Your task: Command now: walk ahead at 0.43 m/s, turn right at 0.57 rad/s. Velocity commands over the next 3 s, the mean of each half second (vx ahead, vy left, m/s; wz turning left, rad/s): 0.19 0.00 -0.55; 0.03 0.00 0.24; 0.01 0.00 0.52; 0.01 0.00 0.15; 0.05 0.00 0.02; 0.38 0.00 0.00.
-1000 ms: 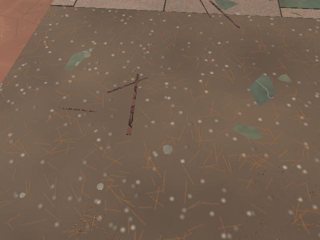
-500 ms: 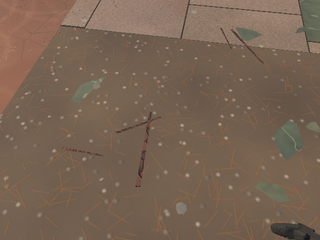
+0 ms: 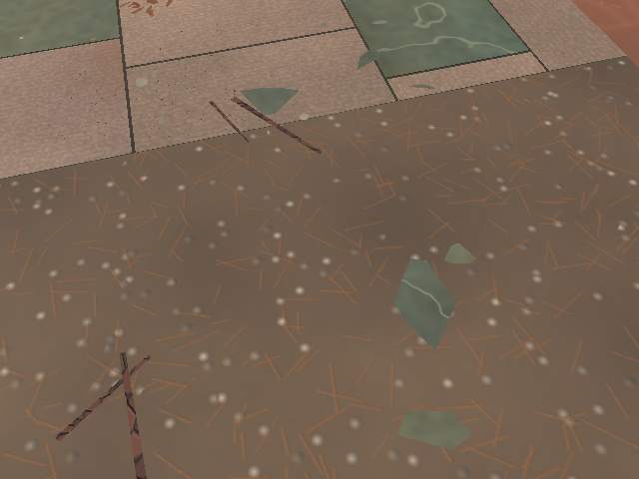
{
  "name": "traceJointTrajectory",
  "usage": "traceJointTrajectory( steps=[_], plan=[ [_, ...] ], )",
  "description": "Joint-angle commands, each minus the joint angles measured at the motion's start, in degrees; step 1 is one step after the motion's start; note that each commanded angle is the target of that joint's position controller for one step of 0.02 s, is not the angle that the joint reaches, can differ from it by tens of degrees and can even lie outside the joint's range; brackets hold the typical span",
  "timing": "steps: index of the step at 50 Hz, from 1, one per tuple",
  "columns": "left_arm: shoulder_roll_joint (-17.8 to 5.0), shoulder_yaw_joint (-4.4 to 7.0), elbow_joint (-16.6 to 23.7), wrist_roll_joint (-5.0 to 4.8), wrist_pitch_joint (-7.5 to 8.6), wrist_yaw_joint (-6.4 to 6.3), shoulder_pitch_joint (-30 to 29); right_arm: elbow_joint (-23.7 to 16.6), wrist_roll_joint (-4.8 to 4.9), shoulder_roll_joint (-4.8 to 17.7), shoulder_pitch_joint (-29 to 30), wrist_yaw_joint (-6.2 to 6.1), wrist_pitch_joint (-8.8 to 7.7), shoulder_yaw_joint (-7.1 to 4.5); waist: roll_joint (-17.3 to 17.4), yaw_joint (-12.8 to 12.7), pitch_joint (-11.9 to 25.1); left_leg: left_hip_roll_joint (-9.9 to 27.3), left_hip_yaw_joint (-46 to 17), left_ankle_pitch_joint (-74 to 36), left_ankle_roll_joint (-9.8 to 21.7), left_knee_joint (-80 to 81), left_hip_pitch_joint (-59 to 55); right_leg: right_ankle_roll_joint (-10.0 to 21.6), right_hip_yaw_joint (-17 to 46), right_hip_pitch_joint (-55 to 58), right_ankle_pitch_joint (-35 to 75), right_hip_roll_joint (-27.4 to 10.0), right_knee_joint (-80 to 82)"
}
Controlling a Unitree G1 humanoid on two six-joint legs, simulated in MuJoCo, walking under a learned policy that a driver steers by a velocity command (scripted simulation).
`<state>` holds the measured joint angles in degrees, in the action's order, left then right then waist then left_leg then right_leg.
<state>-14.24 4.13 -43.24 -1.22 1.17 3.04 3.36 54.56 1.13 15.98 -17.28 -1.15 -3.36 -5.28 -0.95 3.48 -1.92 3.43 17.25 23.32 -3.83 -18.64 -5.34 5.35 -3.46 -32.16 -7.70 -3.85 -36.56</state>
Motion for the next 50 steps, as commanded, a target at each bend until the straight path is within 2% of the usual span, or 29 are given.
traceJointTrajectory(
  steps=[1, 2, 3, 4, 5, 6, 8, 10, 13, 16, 21, 23, 25, 26, 27, 28, 29, 32, 34, 38, 41, 42, 43, 44, 45, 46, 47, 48, 50],
  plan=[
    [-12.3, 5.32, -0.4, 0.06, 0.29, -0.86, 16.7, -4.3, 0.38, 11.0, 3.4, -0.46, 0.62, -2.04, 2.7, -12.2, 8.8, 9.8, -2.0, -54.6, 5.5, -28.0, 9.7, 4.8, -2.3, 26.2, 3.9, 7.0, 5.8],
    [-20.1, 6.94, -0.8, 0.38, 0.02, -2.12, 19.1, -7.2, -2.47, 4.6, 0.0, -0.23, -0.21, -0.13, -12.3, -8.2, 13.6, 2.0, -2.5, -11.3, 0.9, -50.3, 33.3, 12.3, 22.2, 45.7, 16.4, -8.1, 5.7],
    [-19.9, 5.99, 2.1, 1.04, 0.78, -1.74, 17.8, -8.3, -1.94, 3.7, -0.6, 0.44, -2.35, 0.98, -12.4, -7.0, 24.4, -5.8, -16.2, 15.9, -0.4, -62.8, 43.7, 21.2, 46.9, 53.5, 20.0, -17.9, 13.9],
    [-15.7, 4.55, 2.6, 1.34, 1.40, -1.15, 17.1, -9.5, 0.48, 7.4, 6.0, 0.82, -3.37, 0.00, -4.2, -9.6, 21.9, -2.8, -21.4, 12.6, 1.0, -64.5, 47.5, 17.8, 39.4, 51.7, 26.9, -16.0, 14.9],
    [-13.4, 3.98, 2.5, 0.84, 1.92, -1.13, 14.4, -10.0, 0.86, 6.8, 7.8, 0.60, -3.69, 0.27, -2.7, -8.0, 15.4, -0.7, -20.6, 7.7, 2.0, -60.6, 48.8, 15.4, 30.3, 44.5, 30.3, -13.6, 14.0],
    [-11.5, 3.55, 3.0, 0.15, 1.98, -1.36, 10.7, -8.9, -0.43, 6.9, 7.5, -0.09, -3.42, 0.02, 0.9, -5.8, 10.8, 1.7, -20.6, 3.6, 1.9, -56.0, 46.8, 12.7, 24.4, 36.4, 30.0, -10.6, 14.2],
    [-9.8, 2.90, 4.6, 1.06, 1.58, -1.95, 6.3, -8.9, -1.35, 8.2, 6.4, -0.69, -1.56, -0.84, -0.8, -2.4, 8.4, 3.1, -21.0, 0.0, 1.7, -51.4, 39.1, 11.2, 20.3, 24.3, 31.8, -8.0, 16.8],
    [-11.1, 3.26, 4.8, 1.51, 1.62, -2.38, 6.1, -9.3, -1.66, 6.6, 5.2, -0.93, -0.17, -0.65, -1.1, -1.1, 8.8, 1.8, -20.4, -2.3, 0.8, -47.5, 36.8, 11.5, 17.8, 20.3, 36.8, -6.7, 17.3],
    [-12.0, 3.49, 4.7, 0.75, 0.96, -3.57, 7.3, -10.7, -2.01, 5.4, 8.0, -1.25, 0.62, -0.20, -2.3, -1.6, 9.4, 0.0, -20.6, -7.5, -0.7, -39.4, 38.4, 10.4, 16.9, 20.2, 36.2, -5.3, 16.6],
    [-11.9, 3.37, 4.9, 0.16, -0.47, -4.65, 7.6, -12.1, -1.73, 5.1, 12.2, -0.85, 0.95, 0.23, -4.1, -3.2, 9.6, -1.4, -21.4, -13.7, -1.3, -30.6, 38.0, 8.1, 18.0, 20.8, 27.7, -4.0, 15.7],
    [-12.0, 3.22, 5.2, 0.50, -2.03, -5.17, 8.0, -13.9, -1.23, 6.0, 16.7, 0.05, 0.84, 0.22, -6.2, -4.9, 7.6, -4.1, -22.8, -12.3, -1.2, -20.8, 35.3, 7.0, 24.0, 21.5, 17.7, -3.9, 12.9],
    [-10.4, 2.43, 5.4, 0.77, -2.24, -5.20, 7.3, -13.1, -1.28, 6.6, 14.2, 0.63, 0.37, 0.13, -7.2, -4.5, 8.3, -3.7, -21.7, -11.7, -0.2, -17.3, 32.3, 6.3, 24.5, 23.1, 18.9, -4.8, 10.0],
    [-7.9, 1.07, 5.1, 0.82, -1.99, -5.27, 6.4, -12.3, -1.72, 5.8, 11.3, 1.32, -0.59, 0.37, -6.9, -2.4, 8.2, -2.9, -20.2, -22.2, 2.5, -6.4, 23.5, 3.7, 23.6, 21.7, 16.6, -3.0, 6.5],
    [-4.9, -0.01, 4.4, 1.81, -1.47, -5.26, 9.3, -12.6, -2.94, 6.6, 11.3, 1.40, -1.13, 0.54, -3.5, -3.1, 9.2, 2.0, -25.1, -36.1, 4.8, -2.8, 16.7, 0.7, 21.5, 19.6, 11.1, 0.2, 3.7],
    [-3.3, -0.58, 3.5, 3.49, -0.83, -5.18, 15.9, -13.6, -4.22, 9.3, 13.2, 1.28, -1.11, 0.67, 6.9, -8.3, 11.4, 10.3, -34.5, -56.7, 10.4, -5.5, 10.2, -2.3, 16.3, 16.0, -7.5, 5.7, -1.7],
    [-4.8, -0.26, 2.3, 3.31, -0.90, -5.18, 18.5, -12.5, -4.60, 4.6, 14.0, 1.27, -0.59, 2.04, 13.1, -9.5, 12.0, 15.1, -40.6, -55.9, 18.5, -5.3, 12.0, -5.8, 13.6, 15.6, -20.6, 5.5, -2.2],
    [-7.9, 0.27, 2.0, 3.04, -1.20, -5.25, 15.9, -12.7, -3.19, 2.9, 14.3, 1.76, -0.30, 2.61, 12.1, -7.9, 10.4, 13.5, -41.9, -48.8, 19.4, -4.3, 13.9, -7.1, 12.0, 16.4, -18.3, 4.3, -0.9],
    [-8.9, 0.95, 1.9, 2.20, -2.70, -5.07, 10.5, -13.1, -1.07, 8.9, 15.0, 2.41, 0.86, 1.03, 9.8, -6.5, 7.5, 6.5, -37.4, -30.4, 13.6, -4.4, 19.0, -6.5, 9.3, 20.3, -9.1, 5.2, 5.8],
    [-9.2, 1.28, 2.0, 1.90, -2.88, -5.18, 10.1, -13.9, -0.83, 10.8, 14.6, 2.35, 1.18, 0.34, 8.3, -6.0, 6.7, 4.9, -37.1, -26.3, 12.4, -4.5, 21.1, -5.1, 7.5, 21.1, -8.7, 5.6, 4.7],
    [-7.6, 1.61, 1.5, 1.80, -2.34, -5.82, 10.9, -15.2, -0.32, 9.4, 13.4, 1.37, 1.94, 0.10, 8.1, -5.2, 9.8, 4.5, -39.1, -32.7, 13.9, -7.5, 19.0, -4.1, 6.7, 20.6, -6.8, 5.8, 3.7],
    [-8.0, 2.22, 1.3, 1.71, -2.22, -5.90, 11.4, -17.1, 0.19, 8.6, 14.5, 0.82, 3.14, -0.10, 2.8, -5.0, 9.0, 0.3, -35.3, -27.8, 11.4, -11.3, 25.0, -2.6, 8.4, 23.6, -0.9, 2.9, 7.5],
    [-9.1, 2.62, 1.5, 1.84, -2.31, -6.05, 11.0, -17.8, 0.46, 8.0, 15.0, 0.89, 3.41, -0.03, -1.3, -4.7, 7.2, -2.8, -31.2, -22.2, 9.3, -14.5, 29.8, -0.6, 11.4, 25.2, 4.4, -0.7, 10.2],
    [-10.5, 3.04, 1.8, 2.21, -2.30, -6.31, 11.3, -18.1, 0.38, 7.3, 15.0, 1.12, 3.59, 0.11, -5.9, -4.8, 5.6, -6.4, -25.9, -14.5, 6.7, -19.8, 36.0, 2.9, 16.6, 27.8, 12.0, -7.0, 13.0],
    [-11.1, 3.13, 2.6, 2.64, -2.03, -6.57, 9.7, -18.4, -0.27, 6.7, 14.0, 1.50, 3.62, 0.14, -10.7, -4.3, 5.1, -7.2, -21.5, 1.2, 4.9, -28.0, 40.1, 7.8, 22.4, 29.1, 21.1, -15.6, 14.6],
    [-10.3, 2.79, 3.8, 2.70, -1.60, -6.83, 9.0, -18.7, -0.69, 8.3, 14.6, 1.82, 3.63, -0.57, -8.3, -4.9, 4.5, -4.8, -21.4, 10.2, 3.7, -38.2, 43.1, 11.1, 24.8, 29.2, 27.9, -20.2, 15.0],
    [-10.0, 2.53, 4.7, 2.49, -1.20, -7.03, 7.8, -18.6, -0.37, 9.0, 14.2, 1.91, 3.99, -1.21, -4.1, -4.4, 3.6, -3.7, -22.3, 10.8, 2.6, -44.4, 44.8, 11.5, 23.2, 29.3, 30.8, -20.2, 14.4],
    [-10.3, 2.59, 5.0, 1.81, -0.93, -7.00, 5.9, -18.3, 0.05, 7.9, 13.1, 1.89, 4.52, -1.04, -2.2, -3.2, 2.3, -2.3, -22.5, 8.4, 1.8, -43.9, 46.0, 9.4, 19.2, 29.7, 29.9, -18.0, 13.9],
    [-11.0, 2.84, 4.8, 1.23, -0.84, -6.92, 5.8, -18.6, 0.16, 6.5, 13.8, 1.91, 4.87, -0.49, -2.8, -3.9, 1.5, -1.6, -21.4, 4.9, 1.0, -41.8, 47.0, 7.7, 15.8, 31.0, 30.1, -15.8, 13.7],
    [-12.1, 3.22, 4.1, 1.13, -1.53, -6.77, 7.3, -19.9, 0.39, 4.6, 15.5, 2.53, 5.07, 0.35, -5.1, -5.6, 1.8, -1.7, -17.8, 0.5, -0.1, -36.7, 44.0, 6.2, 9.8, 31.5, 31.2, -12.4, 13.4]
  ],
)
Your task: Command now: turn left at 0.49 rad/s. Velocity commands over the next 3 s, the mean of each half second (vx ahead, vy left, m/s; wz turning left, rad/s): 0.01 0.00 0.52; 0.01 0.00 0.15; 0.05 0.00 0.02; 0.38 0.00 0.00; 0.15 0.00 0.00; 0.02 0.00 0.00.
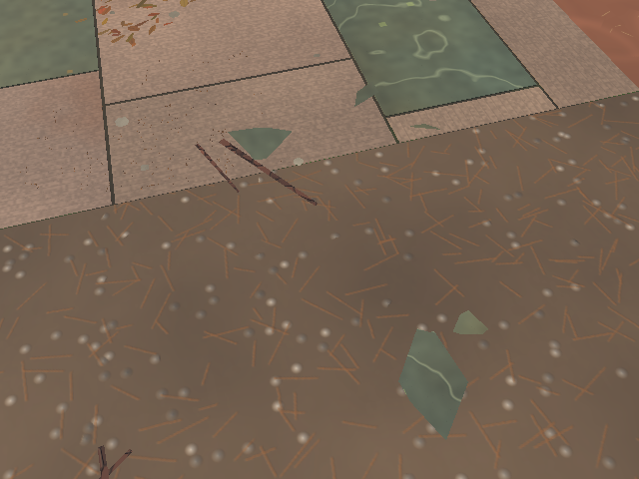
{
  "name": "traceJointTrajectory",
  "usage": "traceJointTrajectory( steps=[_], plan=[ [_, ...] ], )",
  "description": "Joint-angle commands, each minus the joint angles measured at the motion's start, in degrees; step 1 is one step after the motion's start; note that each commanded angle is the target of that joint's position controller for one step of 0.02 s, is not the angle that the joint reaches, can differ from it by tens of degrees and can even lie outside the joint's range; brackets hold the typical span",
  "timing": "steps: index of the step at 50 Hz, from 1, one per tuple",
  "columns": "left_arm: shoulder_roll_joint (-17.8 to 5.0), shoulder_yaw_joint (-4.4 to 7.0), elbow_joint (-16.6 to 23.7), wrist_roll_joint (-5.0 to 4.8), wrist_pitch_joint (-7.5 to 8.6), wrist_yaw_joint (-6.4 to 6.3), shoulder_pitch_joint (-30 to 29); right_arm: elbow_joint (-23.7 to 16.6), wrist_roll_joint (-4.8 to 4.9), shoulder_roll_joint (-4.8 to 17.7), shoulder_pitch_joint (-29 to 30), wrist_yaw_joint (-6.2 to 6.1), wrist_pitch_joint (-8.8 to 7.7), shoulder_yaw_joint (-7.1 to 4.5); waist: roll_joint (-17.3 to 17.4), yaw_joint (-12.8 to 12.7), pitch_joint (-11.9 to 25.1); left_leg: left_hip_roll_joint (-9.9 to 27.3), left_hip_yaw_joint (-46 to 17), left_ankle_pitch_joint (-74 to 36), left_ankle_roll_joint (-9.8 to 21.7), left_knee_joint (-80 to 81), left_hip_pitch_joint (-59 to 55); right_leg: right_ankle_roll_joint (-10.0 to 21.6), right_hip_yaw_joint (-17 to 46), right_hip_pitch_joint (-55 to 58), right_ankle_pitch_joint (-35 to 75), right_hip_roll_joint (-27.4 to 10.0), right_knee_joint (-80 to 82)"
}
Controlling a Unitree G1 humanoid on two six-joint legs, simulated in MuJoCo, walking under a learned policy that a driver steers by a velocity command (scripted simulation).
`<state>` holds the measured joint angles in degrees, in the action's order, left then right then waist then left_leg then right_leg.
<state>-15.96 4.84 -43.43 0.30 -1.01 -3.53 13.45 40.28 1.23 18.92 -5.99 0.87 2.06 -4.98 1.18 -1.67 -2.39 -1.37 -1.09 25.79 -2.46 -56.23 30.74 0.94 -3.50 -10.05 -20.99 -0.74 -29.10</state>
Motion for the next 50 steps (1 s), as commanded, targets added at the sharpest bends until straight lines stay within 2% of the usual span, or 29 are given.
traceJointTrajectory(
  steps=[1, 4, 5, 6, 7, 8, 9, 10, 11, 12, 13, 15, 16, 18, 20, 25, 28, 29, 30, 31, 32, 33, 35, 36, 37, 39, 43, 46, 50],
  plan=[
    [-10.6, 2.64, 4.4, -0.35, 0.19, -0.17, -2.4, -6.4, 0.44, 1.4, 4.8, 1.04, -0.35, 0.24, -8.3, -0.9, 3.0, 2.9, 2.1, -3.2, -1.4, 4.2, 4.8, 10.2, 7.6, 8.7, 44.2, -14.7, 5.7],
    [-11.8, 2.97, 4.4, -0.90, -0.27, 0.33, -1.8, -7.7, 0.59, 2.8, 3.9, 1.99, -0.14, -0.37, -10.2, -1.1, 4.9, 1.3, 6.0, -5.4, 0.0, 13.5, -4.0, 8.9, 3.8, 7.0, 42.6, -14.7, 3.6],
    [-11.9, 2.96, 4.4, -1.38, -0.03, 0.56, -2.0, -7.6, 0.44, 3.3, 2.6, 1.98, 0.05, -0.79, -10.3, -0.4, 5.4, 0.6, 7.0, -7.5, 0.8, 17.3, -6.8, 8.1, 3.1, 6.5, 41.9, -15.0, 1.8],
    [-11.7, 2.86, 4.5, -1.94, 0.36, 0.79, -2.9, -7.0, 0.19, 3.8, -0.4, 1.76, 0.22, -1.34, -9.9, 1.5, 6.3, -0.8, 8.2, -11.9, 2.1, 23.1, -11.8, 6.7, 1.3, 4.8, 41.9, -14.3, -1.9],
    [-10.2, 2.48, 3.9, -2.07, 1.07, 1.18, -1.5, -6.0, -0.10, 5.5, -4.7, 1.08, 0.27, -2.34, -7.6, 3.3, 8.1, -2.0, 6.9, -18.3, 4.1, 29.0, -20.0, 4.0, -1.7, 1.3, 40.5, -12.0, -9.3],
    [-8.7, 2.06, 4.3, -0.41, 1.87, 1.63, 0.2, -6.3, -0.04, 10.6, -8.7, -0.08, 0.19, -3.90, 1.7, 4.4, 11.1, 5.5, -6.0, -41.8, 8.3, 30.3, -33.3, -1.3, -4.3, -11.2, 22.6, -8.0, -22.0],
    [-4.3, 0.29, 7.9, 2.28, 2.45, 1.92, -1.1, -8.0, -2.06, 17.2, -9.2, -0.42, -0.39, -4.52, 15.9, 3.0, 15.6, 23.4, -32.4, -60.5, 22.6, 31.4, -39.5, -5.2, -0.6, -27.1, -21.2, 1.3, -38.6],
    [-7.5, 1.11, 7.5, 0.57, 2.26, 2.02, -5.0, -7.7, -2.75, 13.0, -10.2, 0.34, -1.57, -3.28, 7.0, 6.8, 18.9, 24.7, -33.0, -52.0, 26.2, 34.0, -35.7, -5.3, 8.9, -27.4, -21.5, 0.5, -45.3],
    [-8.4, 1.32, 7.8, -0.97, 1.83, 1.88, -6.2, -7.7, -2.29, 11.3, -6.7, 0.42, -2.44, -2.66, 5.0, 4.9, 12.9, 21.5, -27.1, -44.1, 23.4, 35.0, -30.7, -4.5, 8.9, -28.6, -16.7, -0.6, -45.6],
    [-8.5, 1.51, 6.9, -0.52, 1.41, 1.30, -5.7, -7.4, -1.07, 9.5, -4.0, -0.01, -2.59, -2.33, 2.4, 3.3, 8.9, 17.4, -22.7, -35.3, 19.4, 35.8, -26.4, -4.1, 8.6, -28.7, -11.6, -1.8, -42.2],
    [-9.1, 1.84, 6.5, 0.30, 1.00, 0.60, -5.5, -7.8, -0.40, 8.3, -1.6, -0.52, -2.27, -1.91, 2.2, 2.2, 6.9, 15.0, -20.5, -29.9, 16.9, 36.6, -22.6, -4.2, 8.8, -27.3, -7.4, -2.4, -38.6],
    [-8.5, 1.92, 6.2, 0.61, 0.73, 0.64, -3.9, -8.5, -1.02, 8.3, 0.4, -1.20, -1.67, -1.71, 4.3, 0.5, 6.9, 11.8, -18.0, -27.3, 15.8, 37.9, -16.5, -4.7, 7.8, -21.5, -2.4, -0.7, -36.1],
    [-7.6, 1.66, 6.0, 0.49, 0.94, 0.92, -2.8, -8.3, -1.02, 7.9, -0.5, -1.56, -1.57, -1.66, 4.7, 0.3, 8.4, 10.7, -17.7, -20.5, 15.8, 38.9, -16.7, -4.8, 7.6, -20.7, -0.6, -0.4, -33.2],
    [-6.2, 1.04, 6.6, 0.16, 1.21, 1.07, -4.7, -8.4, -0.88, 7.8, -1.0, -2.12, -1.46, -1.71, 6.1, 1.3, 7.0, 9.7, -18.9, -13.8, 15.8, 39.8, -16.4, -5.2, 7.8, -20.8, 1.2, 0.3, -26.0],
    [-5.6, 0.59, 6.8, 0.20, 1.56, 1.30, -5.7, -8.4, -0.94, 8.0, -1.3, -2.46, -1.29, -1.84, 6.9, 1.8, 6.9, 9.6, -19.6, -11.9, 15.5, 39.3, -16.4, -5.4, 8.2, -19.0, 1.7, 0.6, -20.2],
    [-6.2, 0.46, 7.3, -0.38, 2.36, 2.35, -6.1, -8.1, -1.33, 7.4, -2.4, -1.73, -0.77, -1.27, 7.9, 3.5, 7.3, 10.6, -22.8, -13.8, 15.5, 36.5, -15.6, -4.6, 7.1, -12.5, 0.5, 0.7, -11.7],
    [-4.8, 0.14, 6.8, -0.16, 3.13, 3.21, -3.4, -8.0, -0.89, 5.5, -1.2, -1.63, -0.39, -0.10, 7.1, 0.9, 7.2, 8.6, -22.7, -16.5, 12.6, 33.1, -14.2, -2.3, 5.8, -3.5, 9.0, 0.9, 3.5],
    [-6.0, 0.20, 7.1, 0.74, 3.38, 3.25, -3.0, -7.5, -1.17, 3.9, -3.3, -1.64, -0.61, 0.53, 4.8, 1.1, 7.5, 6.7, -21.4, -14.1, 9.7, 31.2, -12.0, -1.0, 8.7, 1.3, 14.2, -2.5, 7.0],
    [-9.5, 0.63, 7.9, 1.79, 3.35, 2.98, -2.3, -7.4, -2.16, 1.8, -5.4, -1.61, -0.99, 1.22, -4.0, 2.8, 8.5, 2.0, -15.7, -6.4, 6.2, 22.9, -8.7, 2.4, 17.4, 4.8, 22.3, -11.8, 9.2],
    [-9.7, 0.35, 6.6, 2.78, 3.21, 3.14, -5.0, -8.5, -1.62, 2.1, -5.6, -1.63, -1.28, 0.89, -15.5, 6.3, 6.0, -2.3, -7.7, 0.2, 3.6, 21.1, -8.5, 9.3, 24.5, -2.4, 21.8, -16.5, 10.8],
    [-5.4, -0.78, 8.4, 2.09, 3.45, 3.24, -8.5, -7.4, -2.35, 4.9, -5.5, -1.82, -1.40, 0.30, -13.1, 5.3, 5.2, -0.2, -6.9, -0.3, 1.7, 19.3, -11.6, 10.8, 23.7, -4.4, 19.0, -15.9, 11.8],
    [-5.2, -0.91, 8.2, 1.52, 3.50, 3.17, -8.7, -7.4, -2.23, 4.9, -4.1, -1.74, -1.41, 0.04, -12.1, 4.7, 5.1, -0.2, -6.1, -4.1, 1.3, 21.0, -12.1, 8.9, 21.0, -3.4, 16.7, -13.3, 10.8],
    [-6.8, -0.53, 7.5, 0.44, 3.67, 3.09, -7.3, -7.1, -2.73, 3.0, -2.9, -1.62, -0.87, 0.47, -10.4, 3.7, 4.9, 0.9, -6.0, -12.5, 1.0, 26.2, -15.5, 5.2, 17.0, -3.1, 13.9, -9.6, 8.8],
    [-6.5, -0.82, 7.2, 0.58, 3.71, 3.05, -6.2, -7.0, -2.55, 2.1, -2.9, -1.35, -0.73, 0.77, -9.7, 3.7, 5.1, 1.6, -6.4, -15.9, 1.3, 27.5, -17.8, 3.8, 15.3, -3.8, 13.7, -8.2, 7.8],
    [-5.7, -1.06, 7.1, 0.88, 3.71, 3.10, -4.1, -7.0, -2.39, 2.3, -2.4, -1.19, -0.61, 0.87, -7.9, 2.4, 5.0, 1.7, -6.9, -17.6, 2.1, 27.5, -19.7, 2.5, 13.7, -5.6, 11.1, -6.4, 7.4],
    [-5.8, -1.17, 7.7, 0.95, 3.54, 3.31, -4.5, -6.4, -1.87, 2.6, -3.6, -0.90, -0.79, 0.62, -4.6, 2.4, 3.6, 1.9, -7.5, -17.0, 4.4, 27.5, -17.1, 0.7, 10.2, -5.1, 6.7, -4.0, 5.8],
    [-4.6, -1.45, 8.2, 0.53, 3.29, 3.27, -3.8, -6.0, -2.11, 1.8, -2.9, -0.88, -1.60, 0.80, 0.3, 1.3, 4.2, 2.9, -9.3, -19.3, 4.8, 28.9, -15.8, 0.4, 7.8, -2.8, 11.0, -2.5, 2.0],
    [-4.0, -1.53, 8.3, 0.52, 3.09, 3.36, -3.5, -5.9, -2.00, 1.3, -3.0, -0.94, -1.90, 0.95, 1.3, 1.1, 4.8, 3.1, -9.7, -19.8, 4.8, 29.0, -15.8, 0.2, 7.3, -1.8, 12.4, -2.1, 1.1],
    [-3.6, -1.54, 8.3, 0.45, 3.02, 3.53, -3.5, -5.9, -1.96, 1.1, -3.3, -1.17, -1.95, 0.99, 0.8, 1.3, 4.7, 3.1, -9.8, -20.4, 4.8, 28.8, -16.3, -0.1, 7.2, -1.9, 12.9, -2.0, 1.1]
  ],
)
Over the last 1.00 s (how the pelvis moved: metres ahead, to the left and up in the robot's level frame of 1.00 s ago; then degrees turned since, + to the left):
0.22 0.00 0.01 -6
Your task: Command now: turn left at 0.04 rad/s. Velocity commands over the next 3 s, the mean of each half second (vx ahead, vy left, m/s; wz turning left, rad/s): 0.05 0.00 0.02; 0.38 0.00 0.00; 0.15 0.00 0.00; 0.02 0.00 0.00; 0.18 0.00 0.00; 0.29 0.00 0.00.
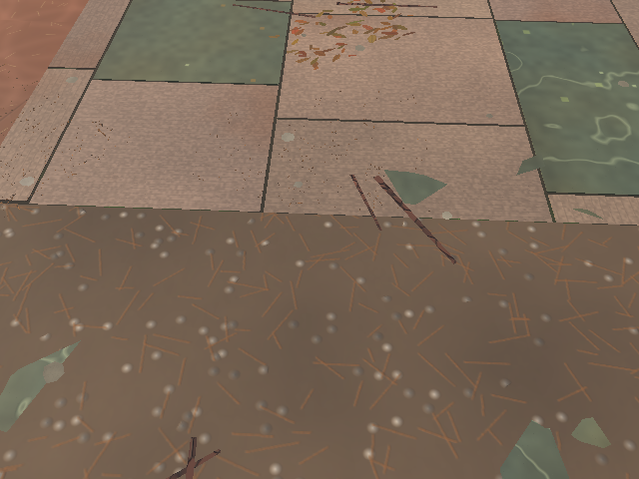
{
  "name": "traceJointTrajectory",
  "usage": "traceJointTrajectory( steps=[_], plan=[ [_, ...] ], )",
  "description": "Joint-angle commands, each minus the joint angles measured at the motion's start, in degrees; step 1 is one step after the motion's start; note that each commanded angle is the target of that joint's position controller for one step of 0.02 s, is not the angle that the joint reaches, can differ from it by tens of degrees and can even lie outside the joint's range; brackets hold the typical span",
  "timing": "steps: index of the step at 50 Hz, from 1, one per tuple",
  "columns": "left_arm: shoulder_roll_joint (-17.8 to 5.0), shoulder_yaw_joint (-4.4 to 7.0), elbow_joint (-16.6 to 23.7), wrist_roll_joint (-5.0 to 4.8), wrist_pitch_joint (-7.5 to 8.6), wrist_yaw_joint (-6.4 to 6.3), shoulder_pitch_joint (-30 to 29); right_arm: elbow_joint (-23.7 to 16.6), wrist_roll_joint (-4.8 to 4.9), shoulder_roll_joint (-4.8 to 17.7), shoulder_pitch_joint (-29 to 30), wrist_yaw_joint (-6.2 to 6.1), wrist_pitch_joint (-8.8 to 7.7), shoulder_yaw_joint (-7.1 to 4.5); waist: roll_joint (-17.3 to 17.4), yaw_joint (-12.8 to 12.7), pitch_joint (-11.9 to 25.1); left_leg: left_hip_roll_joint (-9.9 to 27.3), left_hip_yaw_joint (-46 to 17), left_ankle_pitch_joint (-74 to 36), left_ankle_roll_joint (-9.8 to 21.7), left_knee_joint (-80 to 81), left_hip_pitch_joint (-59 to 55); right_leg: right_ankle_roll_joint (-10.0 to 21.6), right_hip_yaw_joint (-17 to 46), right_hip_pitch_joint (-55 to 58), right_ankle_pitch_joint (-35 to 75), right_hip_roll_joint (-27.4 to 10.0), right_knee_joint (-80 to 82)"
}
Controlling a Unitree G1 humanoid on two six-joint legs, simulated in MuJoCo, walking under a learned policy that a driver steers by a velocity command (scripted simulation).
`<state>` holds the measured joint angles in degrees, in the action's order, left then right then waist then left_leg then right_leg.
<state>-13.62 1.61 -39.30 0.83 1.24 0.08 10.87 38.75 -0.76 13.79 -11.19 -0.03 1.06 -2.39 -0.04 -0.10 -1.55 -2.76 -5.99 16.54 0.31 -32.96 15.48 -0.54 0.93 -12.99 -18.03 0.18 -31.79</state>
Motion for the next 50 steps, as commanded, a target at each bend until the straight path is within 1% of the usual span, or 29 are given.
traceJointTrajectory(
  steps=[1, 17, 18, 20, 21, 23, 24, 25, 26, 27, 28, 29, 30, 31, 32, 33, 34, 35, 36, 37, 38, 40, 42, 44, 46, 47, 48, 49, 50],
  plan=[
    [-5.9, 1.70, 4.1, -0.10, 0.79, -0.07, -0.8, -4.4, 0.05, 6.1, 1.8, -0.33, -0.96, -1.59, 1.8, -0.2, 3.8, 4.5, -4.9, -11.4, 2.0, 5.5, -1.3, 1.3, 2.8, 1.0, 10.1, -2.9, 3.9],
    [-5.0, 2.09, 2.8, -0.25, 0.93, -0.83, 1.1, -3.9, 0.18, 4.0, 2.1, -0.96, -1.08, -1.73, 0.6, -0.1, 3.1, 4.0, -3.9, -11.9, 1.6, 5.1, -2.2, 0.9, 2.8, 0.3, 9.2, -2.8, 4.6],
    [-4.4, 1.96, 2.4, -0.13, 0.84, -0.89, 1.8, -3.5, 0.08, 3.5, 1.4, -1.03, -1.01, -1.62, 0.8, -0.1, 4.3, 3.5, -3.5, -7.2, 1.6, 5.5, -2.6, 1.0, 2.4, 0.7, 4.9, -2.3, 5.0],
    [-5.1, 2.27, 2.3, -0.54, 0.59, -1.18, 2.4, -3.4, 0.50, 4.3, 0.7, -1.22, -0.83, -1.96, 0.1, 0.0, 1.9, 1.6, -2.0, 9.7, 2.6, 5.0, 0.2, 2.6, 2.2, -1.6, -9.3, -1.2, 5.3],
    [-5.5, 2.39, 2.4, -0.83, 0.66, -1.38, 2.8, -3.4, 0.80, 4.6, 0.2, -1.25, -1.07, -2.06, -0.5, 0.0, -0.5, 1.2, -1.6, 16.9, 3.2, 4.7, 3.0, 3.9, 3.5, -3.3, -15.9, -1.7, 6.1],
    [-5.9, 2.42, 2.4, -1.35, 1.44, -1.65, 4.9, -3.7, 1.48, 3.8, 0.0, -1.02, -2.69, -1.77, -1.9, -0.7, -4.1, 1.0, -0.5, 20.4, 3.8, 2.2, 8.1, 6.9, 8.1, -4.0, -23.2, -4.1, 8.5],
    [-6.6, 2.61, 2.0, -1.59, 1.98, -1.62, 6.6, -4.0, 1.77, 3.0, 0.5, -0.68, -3.82, -1.55, -3.5, -1.2, -4.7, 0.7, 0.9, 18.2, 3.7, -0.7, 10.5, 8.8, 12.4, -2.4, -25.2, -6.7, 10.5],
    [-7.9, 2.99, 1.5, -1.73, 2.36, -1.51, 8.2, -4.2, 2.04, 1.9, 1.0, -0.24, -4.95, -1.32, -6.5, -1.5, -4.7, 0.0, 3.4, 13.7, 3.2, -5.2, 12.4, 11.2, 18.5, -0.3, -27.0, -10.6, 13.7],
    [-9.4, 3.38, 1.1, -1.79, 2.47, -1.34, 8.6, -4.5, 2.44, 1.7, 1.5, 0.10, -5.83, -1.35, -9.1, -1.2, -5.3, 0.4, 5.7, 9.6, 2.9, -8.4, 13.8, 13.6, 24.4, 0.9, -27.0, -15.0, 16.6],
    [-9.8, 3.47, 1.1, -2.02, 2.41, -1.16, 8.5, -4.8, 2.57, 2.3, 2.2, 0.33, -6.45, -1.48, -9.2, -1.3, -6.5, 1.4, 5.6, 8.8, 3.5, -7.7, 13.5, 14.6, 26.6, -0.1, -23.5, -16.6, 17.3],
    [-9.6, 3.34, 1.3, -2.15, 2.26, -0.92, 7.5, -4.5, 2.45, 2.4, 1.3, 0.63, -6.89, -1.57, -9.2, -0.4, -6.2, 1.6, 5.9, 8.7, 4.3, -4.5, 10.1, 13.9, 24.6, -1.3, -18.6, -16.0, 16.4],
    [-9.0, 3.10, 2.0, -2.29, 2.01, -0.58, 5.1, -3.3, 2.27, 2.4, -2.1, 0.93, -7.09, -1.75, -9.2, 1.6, -4.8, 1.4, 6.1, 7.1, 5.1, 0.6, 2.5, 12.0, 20.2, -4.5, -13.8, -13.6, 14.3],
    [-7.3, 2.56, 3.2, -2.43, 1.90, -0.43, 1.6, -1.3, 2.06, 3.8, -7.7, 1.14, -7.15, -2.50, -7.4, 4.5, -2.9, 2.0, 3.5, 3.6, 5.9, 4.6, -6.8, 9.1, 14.2, -9.4, -7.6, -9.6, 9.5],
    [-4.1, 1.61, 5.6, -2.41, 2.63, -0.60, -1.8, 0.3, 1.77, 8.7, -13.5, 1.22, -7.40, -4.10, 3.1, 6.2, -1.5, 8.0, -9.9, 5.8, 9.2, 10.6, -14.2, 4.2, 3.3, -16.5, 0.9, -1.1, -6.1],
    [-5.2, 1.86, 7.4, -2.38, 3.85, -1.07, -2.3, 1.1, 1.58, 13.8, -19.0, 1.83, -7.45, -5.60, 16.6, 7.9, 0.6, 19.0, -30.4, 0.5, 16.5, 17.8, -24.3, 0.9, -0.3, -28.8, -5.5, 3.0, -23.8],
    [-7.9, 2.69, 7.0, -2.88, 4.47, -1.10, -1.6, 1.2, 0.98, 10.7, -19.5, 1.76, -7.55, -4.47, 12.7, 6.9, 0.0, 22.8, -34.7, -5.4, 19.3, 18.1, -27.4, 1.2, 4.1, -37.4, -14.7, 1.8, -34.2],
    [-7.6, 2.71, 6.1, -3.33, 4.59, -0.72, -0.2, 1.0, 0.74, 8.6, -18.3, 1.49, -7.52, -3.71, 7.5, 5.2, -0.9, 22.1, -29.6, -8.8, 18.4, 16.5, -28.1, 2.4, 5.2, -40.4, -12.2, -0.4, -39.0],
    [-6.5, 2.31, 5.6, -2.95, 4.55, -0.37, -0.3, 0.8, 0.69, 7.7, -17.1, 1.24, -7.24, -3.34, 3.8, 4.5, -0.3, 20.6, -24.2, -10.4, 16.8, 16.6, -28.1, 3.1, 4.2, -42.0, -7.9, -2.2, -39.6],
    [-5.9, 2.19, 5.6, -2.30, 4.53, 0.09, -1.5, 1.0, 0.84, 6.8, -15.6, 1.06, -6.72, -2.78, 2.1, 3.8, -1.2, 19.2, -19.8, -14.1, 15.3, 17.7, -26.5, 3.3, 3.6, -42.2, -4.1, -3.9, -37.5],
    [-5.4, 2.20, 5.5, -1.91, 4.40, 0.61, -2.1, 1.3, 0.75, 5.3, -14.7, 0.85, -6.19, -2.08, 3.2, 3.1, -1.3, 17.3, -15.6, -16.4, 13.6, 19.1, -24.0, 3.0, 2.8, -39.9, -1.2, -5.1, -34.9],
    [-4.3, 1.79, 5.4, -1.90, 4.25, 1.26, -2.4, 1.8, 0.82, 4.7, -14.5, 0.68, -5.73, -1.71, 4.6, 2.9, -1.5, 15.8, -12.3, -18.0, 12.7, 20.5, -21.6, 2.4, 1.3, -37.8, 0.8, -5.3, -32.0],
    [-2.5, 0.91, 5.7, -1.57, 4.17, 2.08, -5.1, 2.5, 1.31, 5.5, -14.4, -0.02, -5.14, -1.65, 4.4, 3.3, -2.4, 13.8, -7.0, -20.8, 12.0, 22.4, -17.5, 0.9, -1.3, -34.4, 5.5, -4.8, -24.4],
    [-1.1, 0.01, 6.9, -1.49, 4.62, 2.58, -9.9, 3.1, 1.46, 7.7, -14.1, -0.79, -4.94, -1.92, 4.2, 4.2, -3.3, 11.9, -3.0, -20.5, 11.0, 23.7, -12.4, 0.1, -2.9, -28.1, 12.2, -3.5, -13.0],
    [-2.5, 0.21, 7.5, -1.92, 4.81, 2.84, -12.5, 4.1, 1.69, 10.2, -15.3, -0.99, -5.15, -2.37, 5.9, 4.8, -3.4, 12.5, -2.3, -18.3, 10.6, 25.2, -9.7, -0.1, -3.5, -21.3, 17.0, -1.9, -5.6],
    [-4.8, 0.88, 7.9, -2.34, 4.77, 2.85, -13.3, 5.1, 2.29, 11.2, -15.4, -0.82, -5.43, -2.62, 6.4, 4.0, -4.0, 14.8, -2.8, -18.7, 10.1, 25.1, -11.2, 1.2, -2.1, -19.0, 18.7, -1.7, -2.2],
    [-5.8, 1.23, 8.0, -2.38, 4.79, 2.83, -13.3, 5.5, 2.45, 11.2, -15.1, -0.74, -5.43, -2.68, 6.3, 3.2, -4.1, 15.7, -2.6, -21.2, 9.5, 24.1, -13.0, 2.2, -1.7, -18.4, 18.3, -1.6, -0.7],
    [-6.8, 1.74, 7.8, -2.09, 4.86, 2.73, -12.1, 5.8, 2.26, 11.3, -14.5, -0.72, -5.21, -2.71, 6.2, 2.0, -3.3, 15.5, -1.8, -29.7, 8.3, 20.9, -14.9, 3.3, -1.8, -16.2, 17.7, -0.8, 0.6],
    [-8.0, 2.41, 7.0, -1.55, 4.88, 2.49, -8.8, 6.0, 1.98, 11.8, -14.0, -0.78, -4.86, -2.86, 6.8, 0.0, -0.3, 14.5, -0.7, -41.0, 7.0, 15.4, -16.3, 4.5, -3.0, -11.2, 17.5, 1.0, 1.3],
    [-9.5, 3.37, 4.8, -1.10, 4.83, 2.05, -1.7, 5.8, 1.70, 11.5, -13.2, -0.88, -4.50, -2.73, 6.5, -3.9, 4.6, 12.2, 1.1, -49.4, 5.2, 6.4, -15.2, 6.1, -4.3, -1.5, 20.1, 2.6, 2.6]
  ],
)
Over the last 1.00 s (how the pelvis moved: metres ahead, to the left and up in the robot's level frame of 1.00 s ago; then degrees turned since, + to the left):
0.04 0.04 0.00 20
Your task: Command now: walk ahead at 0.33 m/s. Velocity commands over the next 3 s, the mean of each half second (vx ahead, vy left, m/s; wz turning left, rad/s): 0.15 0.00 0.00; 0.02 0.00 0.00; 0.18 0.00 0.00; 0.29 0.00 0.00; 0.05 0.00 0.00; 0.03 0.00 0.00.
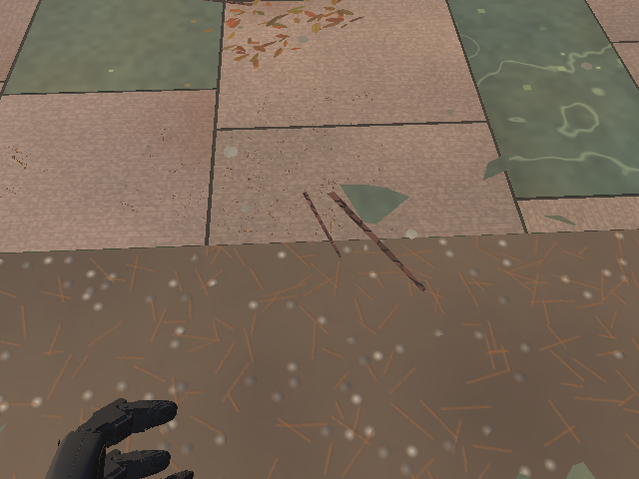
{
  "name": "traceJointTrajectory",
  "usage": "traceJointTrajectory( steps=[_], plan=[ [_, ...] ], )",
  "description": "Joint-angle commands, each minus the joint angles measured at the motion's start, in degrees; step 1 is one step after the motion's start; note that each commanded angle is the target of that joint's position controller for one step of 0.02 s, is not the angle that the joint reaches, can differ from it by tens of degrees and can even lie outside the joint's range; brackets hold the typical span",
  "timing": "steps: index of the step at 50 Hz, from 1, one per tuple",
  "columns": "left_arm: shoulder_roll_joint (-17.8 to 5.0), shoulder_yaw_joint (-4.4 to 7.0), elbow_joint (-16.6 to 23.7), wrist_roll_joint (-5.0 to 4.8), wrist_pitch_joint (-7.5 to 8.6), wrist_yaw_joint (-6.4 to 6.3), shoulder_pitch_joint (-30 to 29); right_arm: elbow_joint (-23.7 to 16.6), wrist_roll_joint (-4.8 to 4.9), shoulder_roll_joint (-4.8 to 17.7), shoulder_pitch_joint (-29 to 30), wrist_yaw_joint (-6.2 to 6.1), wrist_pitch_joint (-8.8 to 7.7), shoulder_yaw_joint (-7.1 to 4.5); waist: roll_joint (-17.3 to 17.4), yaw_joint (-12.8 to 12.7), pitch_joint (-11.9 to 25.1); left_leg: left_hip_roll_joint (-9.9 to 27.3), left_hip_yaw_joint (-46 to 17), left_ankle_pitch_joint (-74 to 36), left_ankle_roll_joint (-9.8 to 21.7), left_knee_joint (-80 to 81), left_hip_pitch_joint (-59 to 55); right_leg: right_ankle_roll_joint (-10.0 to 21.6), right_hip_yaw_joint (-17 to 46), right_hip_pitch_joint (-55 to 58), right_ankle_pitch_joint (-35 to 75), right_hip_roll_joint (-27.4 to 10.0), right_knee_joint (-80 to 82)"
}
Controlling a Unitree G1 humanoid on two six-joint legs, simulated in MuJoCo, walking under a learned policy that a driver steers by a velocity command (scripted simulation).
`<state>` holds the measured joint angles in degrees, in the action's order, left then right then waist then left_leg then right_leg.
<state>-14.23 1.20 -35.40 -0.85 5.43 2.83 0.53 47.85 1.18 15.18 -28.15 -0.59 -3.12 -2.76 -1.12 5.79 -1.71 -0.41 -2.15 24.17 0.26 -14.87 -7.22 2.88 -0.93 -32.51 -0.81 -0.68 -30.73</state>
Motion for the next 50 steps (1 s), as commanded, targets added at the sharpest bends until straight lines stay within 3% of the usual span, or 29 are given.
traceJointTrajectory(
  steps=[1, 2, 3, 4, 5, 6, 7, 9, 12, 16, 19, 21, 22, 23, 24, 25, 29, 33, 41, 50],
  plan=[
    [-10.7, 4.40, -0.9, 1.10, 0.52, -1.34, 16.4, -4.1, -0.80, 9.2, 4.0, -0.51, -0.33, -1.95, 6.5, -13.1, 10.4, 7.1, -1.7, -52.4, 2.9, -23.1, 14.8, 4.5, 0.4, 31.6, 11.6, -0.2, 0.4],
    [-15.8, 5.03, -1.8, 2.60, 0.13, -1.90, 23.3, -5.6, -2.77, 4.1, 0.0, -0.57, -0.61, -0.37, -8.0, -12.2, 20.0, -0.2, 0.5, -18.4, -0.5, -45.3, 30.1, 10.4, 17.5, 50.7, 29.1, -15.4, -2.9],
    [-14.4, 4.37, -2.4, 2.59, -0.15, -1.22, 23.5, -2.9, -1.02, 1.9, -8.9, -0.15, -0.95, 0.58, -18.1, -9.2, 30.6, -6.3, -6.7, 13.3, -2.3, -61.1, 37.8, 18.7, 39.7, 56.3, 26.7, -25.2, 5.7],
    [-11.0, 3.77, -1.4, 1.38, -0.73, -1.11, 18.7, -2.1, 0.31, 8.1, -5.5, 0.05, -0.68, -1.10, -9.3, -9.5, 23.6, -2.2, -8.4, 10.3, -2.4, -64.9, 40.0, 16.5, 34.3, 47.2, 18.4, -22.2, 8.5],
    [-8.3, 2.88, -1.4, 0.50, -0.98, -1.19, 14.0, -4.0, 0.66, 9.0, 1.6, -0.02, -0.25, -1.26, -5.1, -8.5, 13.9, 0.8, -4.5, 7.0, -2.3, -62.8, 42.5, 14.0, 24.7, 38.3, 15.6, -19.2, 9.2],
    [-6.9, 2.30, -1.8, 0.61, -0.87, -1.01, 10.9, -4.8, -0.19, 8.0, 5.2, -0.47, 0.16, -1.05, -0.2, -6.9, 9.0, 3.3, -3.0, 3.6, -2.5, -59.0, 41.3, 12.6, 19.7, 29.9, 17.2, -16.1, 11.0],
    [-5.9, 1.98, -1.9, 1.12, -0.66, -0.89, 8.5, -5.0, -0.86, 7.7, 6.0, -1.00, 0.95, -1.36, -0.2, -5.2, 7.2, 5.0, -2.9, 1.2, -2.4, -55.0, 38.0, 11.5, 15.9, 23.7, 17.6, -14.0, 12.8],
    [-5.5, 1.81, -3.0, 2.47, 0.02, -0.63, 6.3, -4.0, -1.19, 4.8, 3.1, -1.39, 2.37, -0.92, -2.8, -2.6, 7.0, 5.4, -2.3, -2.5, -2.9, -50.2, 29.6, 11.5, 10.7, 15.3, 21.4, -11.8, 15.5],
    [-6.0, 1.76, -4.9, 2.61, 0.35, -0.97, 4.5, -4.7, -1.86, 3.2, 5.0, -2.06, 3.14, -0.32, -4.0, -2.0, 7.0, 5.7, -1.7, -5.9, -3.7, -37.5, 25.5, 11.9, 6.3, 12.1, 22.7, -10.6, 16.5],
    [-8.1, 2.21, -7.2, 2.25, -1.50, -1.84, 6.6, -5.8, -1.54, 4.6, 11.4, -1.98, 3.91, -0.39, -3.4, -5.0, 6.1, 5.6, -1.6, -11.8, -3.4, -26.9, 23.4, 11.1, 7.7, 12.4, -0.8, -10.7, 18.5],
    [-7.3, 1.61, -8.2, 1.59, -2.61, -2.02, 6.3, -6.2, -1.80, 4.9, 13.6, -1.94, 3.81, -0.61, -2.6, -4.8, 3.5, 4.5, -0.7, -13.1, -2.2, -18.1, 20.2, 9.4, 9.9, 11.6, -16.8, -10.1, 17.8],
    [-4.5, 0.39, -9.6, 1.46, -2.78, -2.06, 8.4, -6.3, -2.62, 5.4, 13.7, -2.10, 3.32, -0.68, -0.6, -4.3, 2.7, 5.6, -2.2, -18.8, -0.7, -9.9, 15.0, 4.9, 9.0, 10.7, -21.3, -6.8, 14.6],
    [-3.7, 0.02, -10.1, 2.24, -2.53, -1.95, 10.9, -7.0, -2.63, 7.8, 13.8, -2.40, 3.16, -0.99, 2.9, -6.0, 3.5, 9.4, -5.8, -26.0, 0.5, -9.4, 12.4, 2.3, 7.2, 9.7, -22.0, -3.8, 11.1],
    [-3.8, 0.33, -10.6, 1.96, -2.64, -2.06, 14.2, -5.8, -1.98, 10.7, 16.0, -2.31, 3.29, -1.90, 10.7, -9.5, 2.9, 8.5, -6.0, -16.5, 2.2, -9.8, 17.4, 0.4, 2.4, 11.8, -20.9, 0.3, 10.6],
    [-5.2, 0.44, -11.1, 2.11, -2.92, -2.38, 12.0, -6.3, -1.98, 6.6, 16.9, -1.82, 3.09, -1.18, 9.0, -7.4, 2.4, 6.6, -4.9, -10.8, 1.6, -8.5, 21.1, -0.7, 1.3, 15.8, -17.9, 0.4, 8.7],
    [-5.4, 0.55, -10.9, 1.89, -3.29, -2.58, 10.6, -6.0, -2.30, 4.4, 17.0, -1.59, 2.82, -0.49, 7.9, -7.1, 2.2, 6.0, -4.4, -10.3, 0.7, -8.2, 22.1, -0.7, 1.3, 16.9, -16.0, 0.2, 8.0],
    [-5.2, 0.46, -12.2, 1.75, -4.07, -3.07, 10.4, -4.6, -1.78, 4.9, 16.1, -1.43, 1.70, -0.51, 4.9, -6.4, 3.4, 4.7, -2.8, -21.0, -0.1, -11.0, 18.9, 0.2, 2.1, 18.0, -8.3, -0.9, 6.8],
    [-5.1, 0.53, -13.9, 1.22, -4.23, -3.11, 9.9, -3.1, -1.58, 5.0, 15.9, -1.65, 1.87, -0.54, 2.9, -6.2, 4.3, 4.3, -2.2, -26.0, 0.2, -12.2, 17.4, -0.1, 2.0, 19.8, -2.8, -1.1, 5.7],
    [-5.5, 0.71, -17.7, 0.99, -5.21, -3.72, 9.6, 0.7, -1.45, 4.7, 16.4, -1.80, 2.52, -0.59, 1.1, -6.3, 3.2, 3.4, -1.2, -26.3, 0.3, -11.6, 17.0, -0.4, 2.2, 21.8, -0.5, -1.5, 5.8],
    [-5.7, 0.62, -21.1, 0.99, -5.29, -4.12, 9.3, 5.2, -1.46, 4.3, 16.7, -2.18, 3.10, -0.59, 1.2, -6.2, 1.6, 2.6, -0.3, -22.9, -0.2, -10.0, 16.6, -0.3, 2.4, 21.6, -3.0, -1.7, 7.4]
  ],
)
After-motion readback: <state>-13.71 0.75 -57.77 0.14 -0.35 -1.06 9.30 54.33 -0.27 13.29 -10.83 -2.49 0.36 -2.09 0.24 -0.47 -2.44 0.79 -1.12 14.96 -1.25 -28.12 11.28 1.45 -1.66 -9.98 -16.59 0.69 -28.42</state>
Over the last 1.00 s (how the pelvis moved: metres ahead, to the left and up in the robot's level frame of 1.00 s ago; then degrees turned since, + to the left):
0.21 -0.02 -0.01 0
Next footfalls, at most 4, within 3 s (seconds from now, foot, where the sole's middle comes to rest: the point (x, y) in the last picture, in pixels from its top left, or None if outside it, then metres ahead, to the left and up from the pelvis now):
0.02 right None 0.20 -0.11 -0.76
0.42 left None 0.21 0.12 -0.76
1.46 left None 0.27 0.14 -0.76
1.90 right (333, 413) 0.58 -0.07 -0.76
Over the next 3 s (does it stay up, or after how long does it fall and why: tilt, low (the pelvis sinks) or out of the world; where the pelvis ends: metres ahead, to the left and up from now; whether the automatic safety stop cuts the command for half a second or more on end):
stays up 0.53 0.05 0.01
